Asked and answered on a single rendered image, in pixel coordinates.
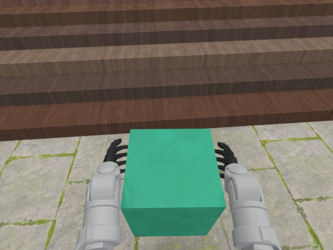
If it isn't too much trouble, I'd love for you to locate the right robot hand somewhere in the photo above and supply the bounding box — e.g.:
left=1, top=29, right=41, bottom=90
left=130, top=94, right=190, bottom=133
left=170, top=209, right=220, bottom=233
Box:
left=215, top=142, right=238, bottom=179

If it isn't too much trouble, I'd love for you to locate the left robot forearm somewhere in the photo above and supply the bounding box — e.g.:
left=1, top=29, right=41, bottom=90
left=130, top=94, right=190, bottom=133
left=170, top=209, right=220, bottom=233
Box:
left=75, top=161, right=121, bottom=250

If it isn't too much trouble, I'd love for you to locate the carton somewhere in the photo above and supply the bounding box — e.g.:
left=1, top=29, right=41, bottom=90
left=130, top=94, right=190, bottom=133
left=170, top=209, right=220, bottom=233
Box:
left=121, top=129, right=226, bottom=236

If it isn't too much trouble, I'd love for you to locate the left robot hand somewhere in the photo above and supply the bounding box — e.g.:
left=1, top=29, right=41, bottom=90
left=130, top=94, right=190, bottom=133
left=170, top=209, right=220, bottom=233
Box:
left=104, top=139, right=128, bottom=173

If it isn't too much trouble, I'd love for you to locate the right robot forearm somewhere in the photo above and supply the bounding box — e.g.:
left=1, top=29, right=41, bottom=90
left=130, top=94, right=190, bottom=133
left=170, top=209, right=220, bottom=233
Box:
left=224, top=163, right=282, bottom=250

